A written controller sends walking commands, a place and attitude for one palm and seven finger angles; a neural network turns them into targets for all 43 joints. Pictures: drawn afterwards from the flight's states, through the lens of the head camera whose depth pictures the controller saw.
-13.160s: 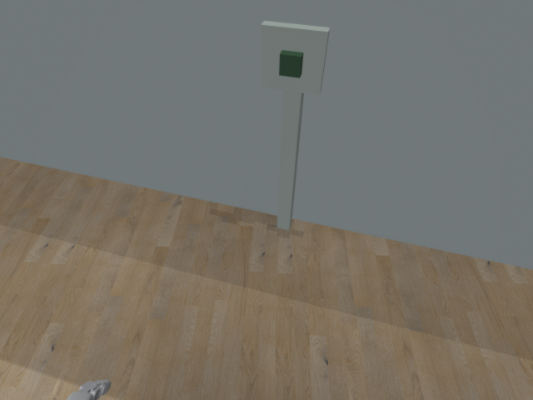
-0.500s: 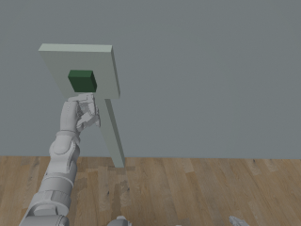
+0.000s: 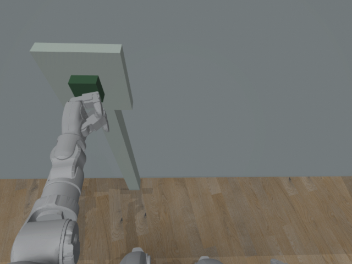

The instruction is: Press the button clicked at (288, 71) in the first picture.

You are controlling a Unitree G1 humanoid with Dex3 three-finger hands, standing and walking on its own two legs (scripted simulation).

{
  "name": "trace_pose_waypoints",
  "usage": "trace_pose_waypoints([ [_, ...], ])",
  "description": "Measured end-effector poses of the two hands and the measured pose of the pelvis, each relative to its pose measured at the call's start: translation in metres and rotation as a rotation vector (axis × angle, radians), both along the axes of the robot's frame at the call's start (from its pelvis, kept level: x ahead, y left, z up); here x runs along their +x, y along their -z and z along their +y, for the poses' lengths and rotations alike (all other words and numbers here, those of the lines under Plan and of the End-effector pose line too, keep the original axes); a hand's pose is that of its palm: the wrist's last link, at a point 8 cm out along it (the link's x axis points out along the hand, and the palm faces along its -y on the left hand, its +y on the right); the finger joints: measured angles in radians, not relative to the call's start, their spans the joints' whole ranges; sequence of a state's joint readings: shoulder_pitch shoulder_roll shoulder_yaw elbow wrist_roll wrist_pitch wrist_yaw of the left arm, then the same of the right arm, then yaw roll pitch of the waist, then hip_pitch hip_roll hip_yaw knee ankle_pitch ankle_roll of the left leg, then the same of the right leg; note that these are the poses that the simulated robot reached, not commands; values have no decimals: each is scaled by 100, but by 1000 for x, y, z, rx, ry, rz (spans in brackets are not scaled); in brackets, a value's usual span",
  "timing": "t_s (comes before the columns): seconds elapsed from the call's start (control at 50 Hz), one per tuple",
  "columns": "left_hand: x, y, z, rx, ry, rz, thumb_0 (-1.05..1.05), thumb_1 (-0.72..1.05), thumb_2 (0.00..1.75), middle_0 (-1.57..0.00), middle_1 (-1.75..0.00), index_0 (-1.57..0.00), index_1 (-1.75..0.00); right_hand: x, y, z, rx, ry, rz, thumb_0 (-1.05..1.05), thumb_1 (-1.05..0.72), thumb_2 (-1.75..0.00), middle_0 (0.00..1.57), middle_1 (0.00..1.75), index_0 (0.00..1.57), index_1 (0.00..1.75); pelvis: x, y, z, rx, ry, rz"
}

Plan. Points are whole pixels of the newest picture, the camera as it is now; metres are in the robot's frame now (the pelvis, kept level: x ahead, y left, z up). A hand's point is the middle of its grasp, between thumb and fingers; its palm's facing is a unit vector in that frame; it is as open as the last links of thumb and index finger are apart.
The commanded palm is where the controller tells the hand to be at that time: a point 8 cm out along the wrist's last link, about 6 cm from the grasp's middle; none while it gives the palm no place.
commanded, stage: press the button with the knuckle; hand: left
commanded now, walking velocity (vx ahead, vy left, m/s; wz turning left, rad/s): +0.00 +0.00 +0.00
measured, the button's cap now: (87, 88) +0.49 +0.20 +0.10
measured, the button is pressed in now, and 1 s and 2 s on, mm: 0 8 0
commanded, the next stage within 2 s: hold the button down briefly in 0.50 s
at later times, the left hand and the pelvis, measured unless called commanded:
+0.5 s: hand (102, 114) +0.44 +0.17 +0.07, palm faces +0.00 -1.00 -0.03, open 2.9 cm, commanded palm +0.45 +0.21 +0.08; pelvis -0.02 +0.00 -0.01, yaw +1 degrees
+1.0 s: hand (102, 113) +0.45 +0.17 +0.07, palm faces +0.01 -1.00 -0.03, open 3.2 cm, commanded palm +0.44 +0.21 +0.08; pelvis -0.04 +0.01 -0.02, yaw +1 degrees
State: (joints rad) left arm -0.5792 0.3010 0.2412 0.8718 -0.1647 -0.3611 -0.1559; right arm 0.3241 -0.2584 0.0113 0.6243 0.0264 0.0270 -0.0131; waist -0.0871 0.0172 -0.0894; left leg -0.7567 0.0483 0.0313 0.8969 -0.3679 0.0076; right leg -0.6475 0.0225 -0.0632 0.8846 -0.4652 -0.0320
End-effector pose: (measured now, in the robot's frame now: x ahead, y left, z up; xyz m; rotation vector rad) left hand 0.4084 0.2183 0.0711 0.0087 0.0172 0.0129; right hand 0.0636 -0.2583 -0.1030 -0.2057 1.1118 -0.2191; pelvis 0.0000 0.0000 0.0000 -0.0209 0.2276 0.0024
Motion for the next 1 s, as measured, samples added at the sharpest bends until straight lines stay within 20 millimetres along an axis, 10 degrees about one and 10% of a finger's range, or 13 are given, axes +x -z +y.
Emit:
trace_pose_waypoints([
  [1.0,17,3,7,21,0,-3,4,77,97,-130,-150,-142,-150,-86,12,6,-57,4,115,1,-90,-90,20,30,20,30,-41,19,10,-34,-24,46],
])
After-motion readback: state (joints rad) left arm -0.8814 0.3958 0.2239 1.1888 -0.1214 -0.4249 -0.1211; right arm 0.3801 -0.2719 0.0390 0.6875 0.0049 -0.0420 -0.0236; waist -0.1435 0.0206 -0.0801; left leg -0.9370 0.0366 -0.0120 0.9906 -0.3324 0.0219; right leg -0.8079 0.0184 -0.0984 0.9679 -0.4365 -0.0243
